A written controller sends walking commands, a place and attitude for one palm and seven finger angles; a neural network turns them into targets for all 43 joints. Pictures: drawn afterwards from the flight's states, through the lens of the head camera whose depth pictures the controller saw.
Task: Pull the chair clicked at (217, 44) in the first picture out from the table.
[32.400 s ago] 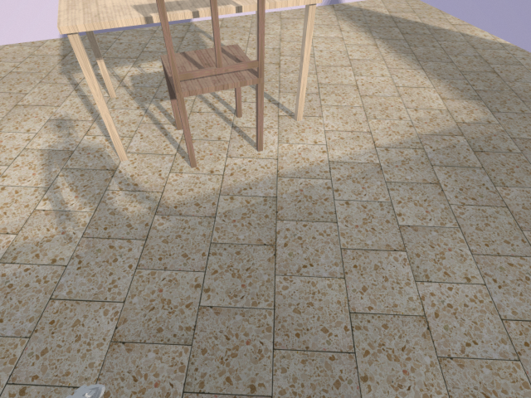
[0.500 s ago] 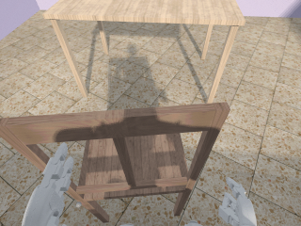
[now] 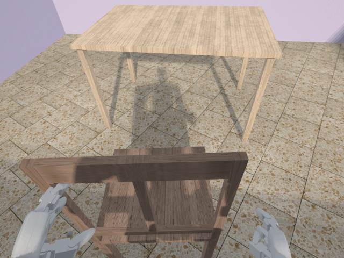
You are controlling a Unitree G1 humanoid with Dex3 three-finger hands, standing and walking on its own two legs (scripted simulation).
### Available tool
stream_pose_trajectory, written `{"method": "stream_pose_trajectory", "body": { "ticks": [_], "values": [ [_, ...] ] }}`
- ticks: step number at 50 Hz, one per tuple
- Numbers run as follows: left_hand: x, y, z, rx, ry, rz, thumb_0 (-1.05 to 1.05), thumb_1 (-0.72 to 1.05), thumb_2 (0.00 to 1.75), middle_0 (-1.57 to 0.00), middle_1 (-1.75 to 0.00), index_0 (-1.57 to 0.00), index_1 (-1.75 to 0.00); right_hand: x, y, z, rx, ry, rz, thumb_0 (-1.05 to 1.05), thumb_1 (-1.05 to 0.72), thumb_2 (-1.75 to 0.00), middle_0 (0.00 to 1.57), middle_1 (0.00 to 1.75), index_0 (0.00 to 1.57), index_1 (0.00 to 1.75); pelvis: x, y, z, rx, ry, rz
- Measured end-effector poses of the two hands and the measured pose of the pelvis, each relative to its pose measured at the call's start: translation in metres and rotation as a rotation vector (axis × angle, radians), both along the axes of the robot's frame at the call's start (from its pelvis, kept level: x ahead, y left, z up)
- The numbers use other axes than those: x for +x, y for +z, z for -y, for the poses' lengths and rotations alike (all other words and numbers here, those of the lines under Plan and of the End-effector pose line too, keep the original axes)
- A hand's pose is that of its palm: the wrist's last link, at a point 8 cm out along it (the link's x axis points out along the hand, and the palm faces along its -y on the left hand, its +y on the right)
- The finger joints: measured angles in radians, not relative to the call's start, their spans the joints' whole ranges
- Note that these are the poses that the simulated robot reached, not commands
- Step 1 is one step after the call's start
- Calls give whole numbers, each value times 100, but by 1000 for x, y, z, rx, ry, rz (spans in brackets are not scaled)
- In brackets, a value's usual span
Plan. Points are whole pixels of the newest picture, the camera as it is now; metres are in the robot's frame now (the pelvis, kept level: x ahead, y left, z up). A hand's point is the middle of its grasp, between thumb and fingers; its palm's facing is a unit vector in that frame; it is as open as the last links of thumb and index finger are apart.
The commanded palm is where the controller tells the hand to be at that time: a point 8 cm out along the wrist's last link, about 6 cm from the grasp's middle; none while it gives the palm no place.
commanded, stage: draw the hand back to the body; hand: left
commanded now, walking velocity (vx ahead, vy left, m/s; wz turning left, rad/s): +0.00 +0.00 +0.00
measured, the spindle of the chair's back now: (147, 208) +0.26 +0.11 -0.06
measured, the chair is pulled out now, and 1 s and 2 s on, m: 0.72 0.71 0.71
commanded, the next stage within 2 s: step back with the hand held close in 0.58 s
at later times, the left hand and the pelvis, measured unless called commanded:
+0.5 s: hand (61, 228) +0.15 +0.24 +0.07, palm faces +0.24 -0.81 -0.54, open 6.4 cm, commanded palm +0.14 +0.28 +0.18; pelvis +0.01 -0.02 +0.00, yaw +1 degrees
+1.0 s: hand (53, 231) +0.14 +0.25 +0.07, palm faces +0.14 -0.82 -0.55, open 6.5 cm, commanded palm +0.10 +0.29 +0.18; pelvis -0.04 -0.01 +0.00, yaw -1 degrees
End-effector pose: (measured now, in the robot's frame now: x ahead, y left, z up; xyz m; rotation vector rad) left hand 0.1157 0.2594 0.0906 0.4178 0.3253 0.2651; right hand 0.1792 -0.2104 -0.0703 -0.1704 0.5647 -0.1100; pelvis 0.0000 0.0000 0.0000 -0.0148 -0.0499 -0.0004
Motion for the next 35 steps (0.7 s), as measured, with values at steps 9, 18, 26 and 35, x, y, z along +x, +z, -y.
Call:
{"method": "stream_pose_trajectory", "body": {
  "ticks": [9,18,26,35],
  "values": [
    [4,10,-11,83,54,-45,1,56,73,-21,-25,-41,-30,8,-3,8,8,35,-4,2,-90,-90,20,30,20,30,5,3,10,5,7,14],
    [5,14,-13,122,83,-63,1,81,86,-21,-29,-47,-37,6,-10,22,3,44,-22,2,-90,-90,20,30,20,30,7,3,18,10,12,17],
    [5,12,-10,109,103,-50,1,88,89,-21,-30,-45,-38,4,-11,27,-1,43,-25,2,-90,-90,20,30,20,30,5,3,21,11,12,16],
    [4,12,-9,105,99,-47,2,89,90,-21,-30,-43,-38,4,-9,24,5,47,-13,2,-90,-90,20,30,20,30,3,3,21,11,11,15]
  ]
}}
